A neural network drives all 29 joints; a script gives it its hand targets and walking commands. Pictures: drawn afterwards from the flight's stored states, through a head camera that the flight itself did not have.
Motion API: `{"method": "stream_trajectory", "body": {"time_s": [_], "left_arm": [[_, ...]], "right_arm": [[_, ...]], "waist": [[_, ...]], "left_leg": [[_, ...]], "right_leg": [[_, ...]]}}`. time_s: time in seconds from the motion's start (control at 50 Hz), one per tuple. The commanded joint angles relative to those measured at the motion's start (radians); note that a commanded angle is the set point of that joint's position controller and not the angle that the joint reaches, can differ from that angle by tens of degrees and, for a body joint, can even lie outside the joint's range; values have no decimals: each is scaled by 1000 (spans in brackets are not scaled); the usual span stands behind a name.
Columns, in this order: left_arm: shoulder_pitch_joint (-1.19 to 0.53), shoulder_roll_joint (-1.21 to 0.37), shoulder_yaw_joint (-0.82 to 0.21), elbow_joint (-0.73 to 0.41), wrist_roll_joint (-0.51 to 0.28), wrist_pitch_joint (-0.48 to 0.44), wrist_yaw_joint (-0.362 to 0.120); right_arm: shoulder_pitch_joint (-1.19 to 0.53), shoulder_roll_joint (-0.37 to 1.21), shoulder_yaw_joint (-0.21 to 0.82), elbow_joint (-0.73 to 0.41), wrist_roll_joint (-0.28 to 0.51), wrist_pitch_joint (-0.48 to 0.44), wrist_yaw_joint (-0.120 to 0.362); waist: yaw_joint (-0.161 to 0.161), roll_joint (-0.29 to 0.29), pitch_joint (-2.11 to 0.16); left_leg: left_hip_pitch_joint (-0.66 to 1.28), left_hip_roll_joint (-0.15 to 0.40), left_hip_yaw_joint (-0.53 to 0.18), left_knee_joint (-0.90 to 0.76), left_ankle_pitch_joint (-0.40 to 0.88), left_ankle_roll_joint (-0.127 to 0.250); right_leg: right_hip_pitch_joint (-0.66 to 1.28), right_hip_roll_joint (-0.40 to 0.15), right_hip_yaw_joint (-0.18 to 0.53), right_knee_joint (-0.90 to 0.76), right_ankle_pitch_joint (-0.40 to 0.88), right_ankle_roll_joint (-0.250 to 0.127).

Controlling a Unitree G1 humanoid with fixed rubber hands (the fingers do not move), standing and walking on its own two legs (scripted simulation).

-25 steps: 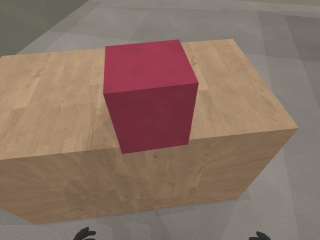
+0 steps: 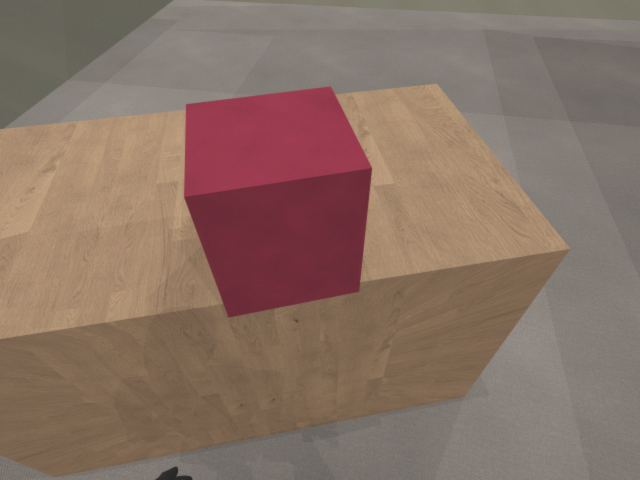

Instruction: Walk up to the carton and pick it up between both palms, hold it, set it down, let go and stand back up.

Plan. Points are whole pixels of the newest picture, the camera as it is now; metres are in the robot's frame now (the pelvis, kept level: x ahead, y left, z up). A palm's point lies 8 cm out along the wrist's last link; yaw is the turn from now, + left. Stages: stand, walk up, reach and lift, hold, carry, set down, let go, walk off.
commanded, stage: stand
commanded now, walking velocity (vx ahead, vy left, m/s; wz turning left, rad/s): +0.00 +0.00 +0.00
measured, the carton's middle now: (278, 204) +0.49 +0.07 +0.07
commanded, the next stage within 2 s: none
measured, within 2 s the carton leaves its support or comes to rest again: neither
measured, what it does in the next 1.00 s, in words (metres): stands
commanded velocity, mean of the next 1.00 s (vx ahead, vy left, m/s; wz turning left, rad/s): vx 0.00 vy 0.00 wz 0.00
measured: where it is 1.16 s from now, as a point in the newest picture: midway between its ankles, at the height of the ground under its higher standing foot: outside the picture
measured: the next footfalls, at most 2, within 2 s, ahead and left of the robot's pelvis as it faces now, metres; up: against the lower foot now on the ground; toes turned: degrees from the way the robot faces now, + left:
none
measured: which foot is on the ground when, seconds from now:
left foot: down 0.00-1.00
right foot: down 0.00-1.00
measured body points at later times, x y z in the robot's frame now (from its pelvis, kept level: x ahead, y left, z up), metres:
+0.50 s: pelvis +0.00 +0.00 +0.00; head +0.01 -0.01 +0.45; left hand +0.08 +0.23 -0.12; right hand +0.03 -0.25 -0.14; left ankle -0.02 +0.11 -0.73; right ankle -0.01 -0.10 -0.73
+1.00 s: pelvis +0.01 -0.01 +0.01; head +0.01 -0.01 +0.46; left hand +0.06 +0.23 -0.14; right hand +0.02 -0.25 -0.15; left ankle -0.02 +0.11 -0.73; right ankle -0.01 -0.10 -0.73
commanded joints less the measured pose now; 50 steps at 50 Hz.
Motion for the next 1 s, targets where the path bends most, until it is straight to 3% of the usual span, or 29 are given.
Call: {"method": "stream_trajectory", "body": {"time_s": [0.0,0.06,0.08,0.12,0.18,0.22,0.26,0.28,0.3,0.36,0.4,0.44,0.46,0.48,0.5,0.52,0.54,0.56,0.58,0.64,0.68,0.74,0.8,0.82,0.84,0.88,0.94,0.96,0.98], "left_arm": [[8,98,28,-62,1,-10,6],[-1,101,30,-51,4,-7,2],[17,84,30,-41,0,-8,1],[34,105,35,-27,4,-10,4],[53,93,28,-17,2,-8,8],[78,84,24,-5,-6,-9,6],[36,101,28,4,-4,-6,8],[43,93,27,6,-1,-5,9],[28,104,32,9,1,-8,7],[37,76,29,18,-4,-18,14],[15,98,35,25,-9,-8,14],[43,68,27,57,-8,-7,16],[54,70,30,55,-9,-9,14],[24,81,33,62,-8,-8,16],[6,94,37,59,-6,-2,14],[7,83,33,61,-7,0,16],[12,100,35,66,-9,1,18],[23,93,39,71,-9,3,12],[47,99,39,85,-14,-1,14],[68,63,30,117,-12,-6,13],[28,96,33,110,-10,-7,18],[67,72,24,144,-7,3,20],[51,74,29,168,-18,-9,22],[53,86,31,178,-17,-10,26],[62,84,28,185,-19,-12,27],[26,92,31,189,-16,-15,32],[31,68,25,211,-11,-7,28],[51,60,23,228,-14,-8,25],[57,48,20,239,-19,-3,26]], "right_arm": [[41,-108,-31,-39,-1,-5,-7],[38,-116,-31,-48,1,-11,-9],[25,-107,-28,-48,-2,-12,-15],[36,-105,-27,-26,7,-15,-13],[49,-129,-37,-23,4,-7,-17],[37,-112,-36,-10,0,-3,-12],[51,-89,-31,-4,1,6,-12],[40,-88,-30,-4,-2,8,-13],[33,-93,-32,-13,4,2,-12],[68,-97,-34,32,3,-7,-11],[96,-106,-34,33,3,-7,-14],[48,-101,-33,33,4,-10,-9],[47,-89,-36,38,9,-9,-12],[47,-91,-33,33,7,-10,-10],[55,-72,-26,43,3,-11,-9],[31,-93,-27,39,1,-13,-13],[45,-107,-33,45,4,-13,-15],[46,-104,-30,55,4,-12,-17],[47,-89,-26,61,8,-14,-16],[56,-103,-29,85,5,-14,-21],[61,-64,-22,86,12,-12,-26],[30,-71,-29,87,4,1,-24],[65,-44,-27,110,7,-8,-21],[81,-56,-28,116,8,-12,-18],[61,-42,-27,128,9,-13,-20],[85,-43,-28,138,6,-16,-24],[59,-51,-26,146,8,-2,-26],[84,-59,-33,166,6,1,-27],[112,-22,-21,169,5,-1,-25]], "waist": [[-11,47,51],[-8,5,13],[6,59,24],[7,38,17],[0,-7,-2],[11,3,39],[-12,-22,69],[1,-35,85],[-6,-80,43],[-7,15,60],[-19,-40,1],[1,-67,22],[3,-33,20],[-11,-54,26],[-7,-38,75],[1,30,58],[-8,28,40],[3,78,73],[8,35,25],[20,47,-4],[7,-34,32],[16,-26,98],[-1,-45,39],[-7,-34,19],[14,6,22],[-7,14,30],[1,-31,119],[-2,17,104],[-8,-30,110]], "left_leg": [[37,74,-115,-105,93,35],[79,107,-154,-123,109,51],[66,133,-179,-156,117,70],[78,139,-176,-140,195,76],[110,106,-124,-114,129,60],[98,81,-109,-97,132,49],[85,63,-101,-111,70,39],[101,66,-98,-89,72,34],[131,70,-107,-88,105,36],[138,87,-107,-94,198,40],[129,97,-115,-122,174,47],[156,92,-110,-102,166,47],[159,90,-99,-109,142,46],[173,85,-108,-116,152,45],[117,93,-122,-140,115,44],[118,107,-130,-158,144,52],[160,104,-120,-146,173,46],[124,114,-130,-160,212,44],[154,123,-135,-153,247,56],[159,123,-117,-137,264,59],[122,98,-101,-119,235,42],[129,76,-84,-121,107,34],[184,71,-82,-100,174,26],[182,75,-87,-114,202,31],[207,70,-79,-96,236,26],[203,80,-84,-108,265,28],[160,90,-94,-139,169,30],[193,77,-80,-124,183,29],[165,81,-86,-136,155,26]], "right_leg": [[-75,-105,138,-123,262,-30],[-76,-84,110,-102,242,-31],[-68,-73,94,-85,223,-21],[-52,-78,95,-81,259,-21],[-62,-98,130,-115,277,-28],[-74,-111,150,-142,292,-30],[-93,-128,182,-171,236,-46],[-134,-130,197,-187,214,-52],[-121,-119,182,-187,244,-49],[-94,-121,171,-159,350,-49],[-41,-95,129,-133,317,-36],[-63,-99,149,-157,305,-36],[-80,-95,149,-156,279,-38],[-100,-95,149,-150,290,-37],[-104,-98,149,-156,225,-34],[-65,-88,125,-141,237,-27],[-85,-82,123,-140,250,-20],[-58,-70,113,-128,241,-21],[-46,-76,112,-115,272,-21],[17,-83,112,-122,332,-27],[10,-109,139,-124,408,-36],[-66,-124,170,-185,326,-48],[-38,-128,185,-187,400,-61],[-3,-126,169,-171,435,-58],[-12,-125,172,-178,458,-56],[11,-123,161,-164,481,-53],[-58,-103,151,-196,345,-54],[-45,-119,172,-206,366,-52],[-43,-114,162,-206,332,-56]]}}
